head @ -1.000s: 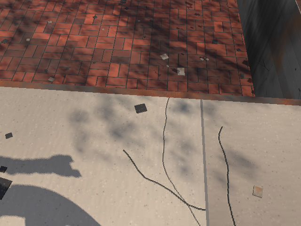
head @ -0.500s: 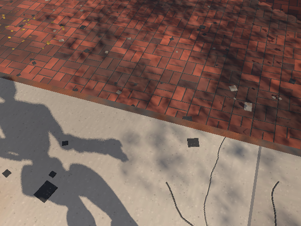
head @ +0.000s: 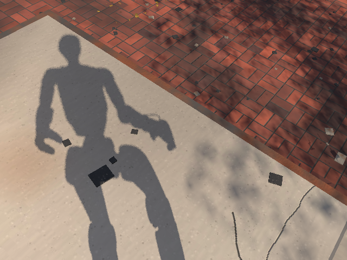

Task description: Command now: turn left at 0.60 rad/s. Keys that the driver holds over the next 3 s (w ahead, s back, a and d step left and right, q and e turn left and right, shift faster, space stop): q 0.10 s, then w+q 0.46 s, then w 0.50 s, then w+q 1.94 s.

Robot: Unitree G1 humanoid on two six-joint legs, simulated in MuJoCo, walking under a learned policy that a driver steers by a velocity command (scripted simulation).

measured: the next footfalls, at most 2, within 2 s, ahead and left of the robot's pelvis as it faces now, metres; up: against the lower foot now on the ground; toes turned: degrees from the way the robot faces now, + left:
right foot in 0.32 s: +0.09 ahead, -0.13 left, +0.00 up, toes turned +16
left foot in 0.78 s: +0.28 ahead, +0.25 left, +0.00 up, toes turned +26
